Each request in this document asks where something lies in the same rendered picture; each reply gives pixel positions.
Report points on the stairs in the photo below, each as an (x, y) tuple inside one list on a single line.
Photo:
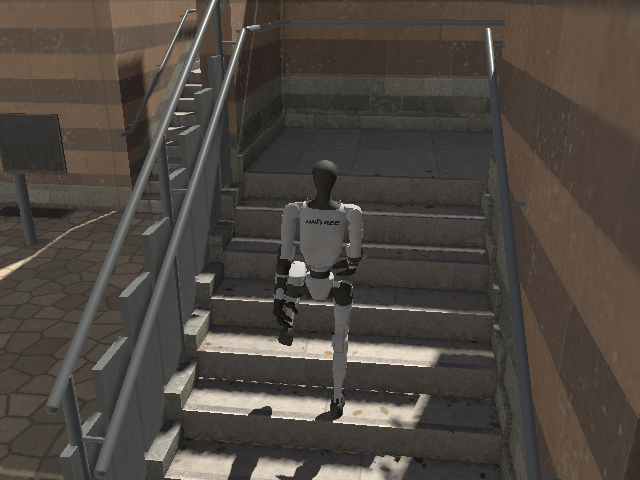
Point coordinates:
[(421, 375), (182, 120)]

